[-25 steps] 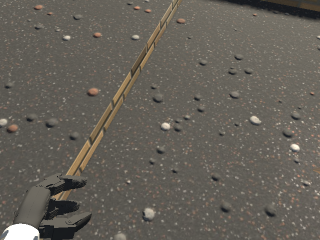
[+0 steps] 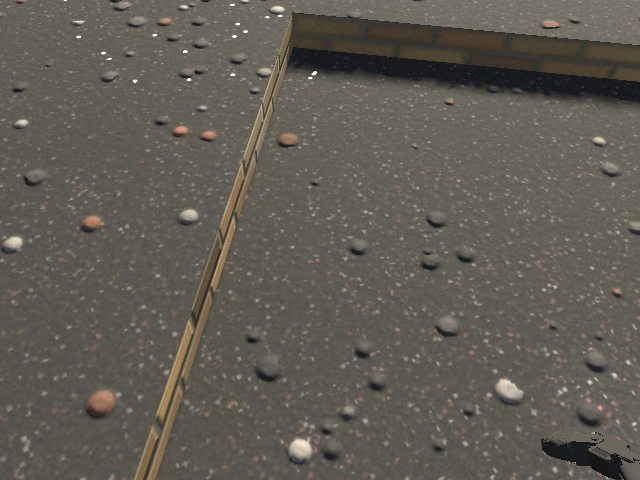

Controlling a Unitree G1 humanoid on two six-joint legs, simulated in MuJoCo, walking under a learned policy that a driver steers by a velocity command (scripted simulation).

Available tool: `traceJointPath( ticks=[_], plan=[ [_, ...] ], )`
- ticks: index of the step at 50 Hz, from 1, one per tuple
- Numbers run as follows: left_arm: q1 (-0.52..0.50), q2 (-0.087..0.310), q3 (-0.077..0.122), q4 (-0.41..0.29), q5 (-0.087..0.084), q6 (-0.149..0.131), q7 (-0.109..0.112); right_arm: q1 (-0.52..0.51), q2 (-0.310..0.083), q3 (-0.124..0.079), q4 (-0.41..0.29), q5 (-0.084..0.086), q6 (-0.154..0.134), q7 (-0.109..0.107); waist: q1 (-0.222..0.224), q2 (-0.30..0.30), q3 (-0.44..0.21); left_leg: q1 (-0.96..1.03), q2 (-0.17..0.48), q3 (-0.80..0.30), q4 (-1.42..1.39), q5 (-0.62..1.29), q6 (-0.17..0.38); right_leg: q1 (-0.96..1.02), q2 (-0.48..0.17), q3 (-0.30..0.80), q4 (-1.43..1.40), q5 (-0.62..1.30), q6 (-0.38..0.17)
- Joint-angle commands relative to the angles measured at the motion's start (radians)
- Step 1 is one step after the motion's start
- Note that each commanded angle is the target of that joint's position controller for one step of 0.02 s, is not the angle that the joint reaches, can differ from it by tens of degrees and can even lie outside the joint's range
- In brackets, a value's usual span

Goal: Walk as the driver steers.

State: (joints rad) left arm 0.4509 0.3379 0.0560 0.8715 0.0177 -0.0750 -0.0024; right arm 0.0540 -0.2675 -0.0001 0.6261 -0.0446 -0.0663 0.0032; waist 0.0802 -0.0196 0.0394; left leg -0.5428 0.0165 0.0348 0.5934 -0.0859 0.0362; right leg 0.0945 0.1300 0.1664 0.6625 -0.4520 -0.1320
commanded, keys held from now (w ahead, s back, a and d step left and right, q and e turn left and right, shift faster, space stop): w+q+shift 0.22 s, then q+shift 0.78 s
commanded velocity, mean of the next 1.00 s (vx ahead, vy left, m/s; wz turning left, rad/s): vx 0.45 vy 0.00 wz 0.70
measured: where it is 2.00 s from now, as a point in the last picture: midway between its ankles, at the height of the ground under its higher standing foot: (354, 412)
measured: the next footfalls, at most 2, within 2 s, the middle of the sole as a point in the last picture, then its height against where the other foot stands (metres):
right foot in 0.38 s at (389, 428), level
left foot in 0.76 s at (260, 398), level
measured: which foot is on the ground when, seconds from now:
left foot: down 0.00-0.38, up 0.40-0.74, down 0.76-1.00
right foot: up 0.00-0.36, down 0.38-0.76, up 0.78-1.00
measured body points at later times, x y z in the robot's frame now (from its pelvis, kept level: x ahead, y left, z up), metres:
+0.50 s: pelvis +0.41 +0.02 +0.02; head +0.46 +0.02 +0.47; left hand +0.56 +0.30 -0.06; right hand +0.54 -0.25 -0.10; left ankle +0.27 +0.11 -0.59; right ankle +0.53 -0.08 -0.71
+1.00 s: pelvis +0.56 +0.06 +0.02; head +0.59 +0.10 +0.47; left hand +0.49 +0.35 -0.09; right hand +0.84 -0.06 -0.08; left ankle +0.58 +0.18 -0.71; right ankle +0.69 -0.03 -0.67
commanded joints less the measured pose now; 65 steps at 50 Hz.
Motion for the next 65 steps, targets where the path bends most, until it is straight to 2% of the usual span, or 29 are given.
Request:
traceJointPath(
  ticks=[1, 2, 4, 8, 12, 17, 18, 19, 20, 21, 24, 27, 29, 30, 33, 37, 38, 39, 40, 42, 44, 48, 49, 56, 57, 58, 59, 60, 65],
  plan=[
    [-0.023, 0.045, -0.014, -0.123, -0.003, -0.035, 0.003, 0.477, -0.268, -0.111, 0.081, -0.005, 0.004, -0.002, -0.219, 0.294, -0.370, 0.924, 0.354, -0.940, -0.320, -0.623, 0.226, -0.778, 0.014, -0.011, 0.817, 0.038, 0.014],
    [-0.122, 0.065, -0.009, -0.141, -0.003, -0.033, 0.000, 0.366, -0.214, -0.102, 0.082, 0.004, 0.001, 0.005, -0.180, 0.179, -0.180, 0.786, 0.319, -0.760, -0.320, -0.566, 0.231, -0.850, -0.066, -0.013, 0.787, 0.132, 0.012],
    [-0.239, 0.055, -0.019, -0.176, 0.031, -0.030, -0.017, 0.350, -0.140, -0.084, 0.117, 0.015, -0.003, 0.012, -0.147, 0.021, -0.066, 0.567, 0.227, -0.558, -0.331, -0.353, 0.209, -0.806, -0.139, -0.056, 0.661, 0.165, 0.024],
    [-0.306, -0.003, -0.049, -0.253, 0.061, -0.001, -0.037, 0.389, -0.128, -0.079, 0.179, 0.039, -0.022, 0.004, -0.069, 0.073, 0.034, 0.363, 0.152, -0.452, -0.434, -0.249, 0.235, -0.809, -0.210, -0.092, 0.440, 0.125, 0.105],
    [-0.473, -0.018, -0.078, -0.315, 0.022, -0.012, -0.063, 0.332, -0.181, -0.104, 0.157, 0.046, -0.032, 0.008, -0.076, 0.070, 0.081, 0.113, 0.058, -0.292, -0.523, 0.014, 0.188, -0.489, -0.166, -0.175, -0.004, 0.435, 0.160],
    [-0.362, 0.048, -0.043, -0.271, 0.033, -0.030, -0.010, 0.428, -0.219, -0.127, 0.187, 0.067, -0.012, 0.009, -0.062, 0.072, -0.074, 0.354, 0.009, -0.270, -0.137, 0.595, 0.049, -0.248, -0.067, -0.171, -0.192, 0.552, 0.125],
    [-0.258, 0.107, 0.002, -0.276, -0.020, -0.052, 0.010, 0.368, -0.174, -0.116, 0.139, 0.119, -0.010, -0.014, 0.047, 0.096, -0.167, 0.245, 0.000, -0.330, 0.066, 0.427, -0.003, -0.038, -0.171, -0.042, -0.232, 0.654, 0.103],
    [-0.081, 0.163, 0.013, -0.236, -0.014, -0.043, 0.025, 0.329, -0.099, -0.088, 0.097, 0.083, -0.008, -0.024, 0.107, 0.013, -0.350, 0.127, -0.060, -0.259, 0.345, 0.017, -0.040, 0.210, -0.349, 0.054, -0.118, 0.833, 0.067],
    [-0.079, 0.180, 0.006, -0.249, 0.029, -0.028, 0.021, 0.538, 0.009, -0.062, 0.097, 0.064, -0.004, -0.028, -0.016, -0.265, -0.513, -0.082, -0.127, -0.225, 0.673, -0.651, -0.065, 0.413, -0.630, 0.337, -0.043, 1.253, -0.053],
    [-0.116, 0.178, 0.020, -0.264, 0.018, -0.009, 0.016, 0.597, -0.088, -0.069, 0.080, 0.083, 0.003, -0.032, -0.028, -0.304, -0.585, -0.142, -0.061, -0.225, 0.856, -0.599, -0.087, 0.395, -0.671, 0.463, -0.109, 1.125, -0.149],
    [-0.309, 0.008, -0.009, -0.264, -0.006, 0.012, 0.023, 0.382, -0.155, -0.105, 0.054, 0.080, 0.054, -0.057, -0.067, -0.070, -0.217, -0.218, 0.059, -0.097, 0.843, -0.390, -0.129, -0.032, -0.492, 0.125, -0.260, 0.839, -0.100],
    [-0.419, 0.012, 0.008, -0.233, 0.001, 0.001, 0.023, 0.329, -0.072, -0.097, -0.006, 0.081, 0.095, -0.049, -0.133, -0.110, -0.065, -0.107, 0.114, -0.079, 0.653, -0.346, -0.129, -0.315, -0.444, -0.089, -0.384, 0.774, -0.069],
    [-0.442, 0.045, 0.027, -0.210, -0.001, -0.002, 0.033, 0.274, -0.059, -0.092, -0.032, 0.068, 0.094, -0.037, -0.133, -0.088, -0.075, -0.072, 0.115, -0.064, 0.481, -0.212, -0.115, -0.316, -0.432, -0.180, -0.395, 0.805, -0.069],
    [-0.322, 0.012, 0.003, -0.175, 0.008, -0.010, 0.027, 0.278, -0.026, -0.074, -0.029, -0.005, 0.104, 0.004, -0.132, -0.031, -0.102, 0.021, 0.075, -0.028, 0.350, -0.135, -0.059, -0.324, -0.417, -0.236, -0.349, 0.876, -0.034],
    [-0.354, 0.043, 0.020, -0.169, -0.010, -0.012, 0.004, 0.262, -0.049, -0.078, -0.011, 0.021, 0.115, 0.051, -0.139, -0.120, -0.122, 0.158, 0.024, 0.041, 0.151, 0.026, -0.010, -0.320, -0.398, -0.349, -0.277, 0.765, 0.035],
    [-0.315, 0.068, 0.038, -0.184, -0.033, 0.021, -0.004, 0.354, -0.129, -0.108, 0.014, -0.001, 0.105, 0.026, -0.193, -0.015, -0.158, 0.399, -0.082, 0.083, 0.004, -0.014, 0.057, -0.360, -0.393, -0.399, 0.117, 0.741, 0.106],
    [-0.281, 0.058, 0.036, -0.195, -0.023, 0.034, -0.012, 0.406, -0.186, -0.123, 0.024, -0.006, 0.088, 0.010, -0.219, 0.133, -0.127, 0.507, 0.002, -0.079, -0.116, 0.306, 0.101, -0.516, -0.324, -0.400, 0.366, 0.304, 0.156],
    [-0.175, -0.006, 0.020, -0.229, -0.001, 0.061, -0.016, 0.347, -0.329, -0.147, -0.021, 0.009, 0.090, 0.000, -0.099, 0.293, -0.128, 0.550, 0.285, -0.470, -0.056, 0.983, 0.219, -0.710, -0.179, -0.342, 0.669, -0.305, 0.218],
    [-0.150, 0.021, 0.013, -0.240, 0.030, 0.093, 0.005, 0.346, -0.355, -0.168, -0.057, 0.050, 0.093, 0.006, -0.148, 0.219, -0.335, 0.601, 0.354, -0.629, -0.162, 0.742, 0.348, -0.724, -0.160, -0.146, 0.739, -0.261, 0.226],
    [-0.250, 0.049, 0.015, -0.252, 0.023, 0.101, 0.022, 0.210, -0.265, -0.146, -0.068, 0.027, 0.117, -0.006, -0.116, 0.120, -0.161, 0.412, 0.243, -0.538, -0.263, 0.119, 0.294, -0.736, -0.196, -0.104, 0.639, -0.090, 0.209],
    [-0.245, 0.060, 0.018, -0.238, 0.025, 0.104, 0.027, 0.140, -0.196, -0.125, -0.067, 0.027, 0.128, -0.012, -0.074, 0.131, -0.081, 0.274, 0.145, -0.441, -0.284, 0.057, 0.222, -0.646, -0.197, -0.112, 0.489, -0.007, 0.200],
    [-0.248, 0.011, 0.000, -0.236, 0.006, 0.109, 0.024, 0.186, -0.210, -0.136, -0.032, 0.016, 0.125, 0.002, -0.095, 0.071, -0.142, 0.295, 0.113, -0.458, -0.247, 0.132, 0.206, -0.560, -0.132, -0.108, 0.298, 0.015, 0.187],
    [-0.351, 0.020, 0.018, -0.259, -0.025, 0.075, 0.035, 0.091, -0.213, -0.141, -0.094, 0.067, 0.105, -0.030, -0.095, 0.060, -0.168, 0.293, 0.117, -0.554, -0.259, -0.007, 0.212, -0.574, -0.090, -0.030, 0.222, 0.032, 0.206],
    [-0.237, 0.028, 0.048, -0.197, -0.043, 0.049, 0.023, 0.051, -0.187, -0.149, -0.108, 0.075, 0.121, -0.052, -0.041, 0.170, -0.132, 0.154, 0.015, -0.601, -0.242, -0.270, 0.090, -0.280, -0.047, -0.057, -0.212, 0.227, 0.181],
    [-0.214, 0.060, 0.062, -0.186, -0.038, 0.054, 0.028, 0.087, -0.151, -0.140, -0.101, 0.083, 0.122, -0.049, -0.042, 0.098, -0.135, 0.062, -0.054, -0.535, -0.133, -0.430, 0.040, -0.165, -0.145, -0.005, -0.313, 0.253, 0.143],
    [-0.220, 0.148, 0.075, -0.200, 0.000, 0.066, 0.033, 0.118, -0.095, -0.129, -0.115, 0.087, 0.122, -0.047, -0.078, -0.174, -0.143, -0.110, -0.203, -0.294, 0.176, -0.534, -0.019, -0.113, -0.405, 0.287, -0.411, 0.155, 0.012],
    [-0.321, 0.126, 0.070, -0.240, 0.049, 0.060, 0.029, 0.148, -0.179, -0.153, -0.119, 0.075, 0.103, -0.037, -0.111, -0.258, -0.100, -0.143, -0.149, -0.253, 0.430, -0.498, -0.069, -0.278, -0.529, 0.440, -0.477, 0.153, -0.092],
    [-0.429, 0.063, 0.052, -0.280, 0.043, 0.057, 0.038, 0.172, -0.248, -0.173, -0.091, 0.072, 0.103, -0.031, -0.145, -0.186, -0.061, -0.115, -0.090, -0.216, 0.570, -0.421, -0.090, -0.336, -0.489, 0.318, -0.463, 0.154, -0.083],
    [-0.424, 0.030, 0.024, -0.291, 0.002, 0.071, 0.066, 0.158, -0.142, -0.131, -0.079, 0.064, 0.113, -0.036, -0.100, -0.045, -0.038, -0.125, -0.060, -0.114, 0.717, -0.241, -0.140, -0.317, -0.321, 0.000, -0.389, 0.355, -0.064]
  ],
)
Keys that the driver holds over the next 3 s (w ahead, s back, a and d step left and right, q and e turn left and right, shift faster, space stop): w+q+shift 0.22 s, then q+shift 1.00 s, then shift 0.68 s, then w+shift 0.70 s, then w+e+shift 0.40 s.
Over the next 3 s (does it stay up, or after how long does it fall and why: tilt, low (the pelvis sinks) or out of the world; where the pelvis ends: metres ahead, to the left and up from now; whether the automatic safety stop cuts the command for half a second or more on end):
stays up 0.70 0.55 0.16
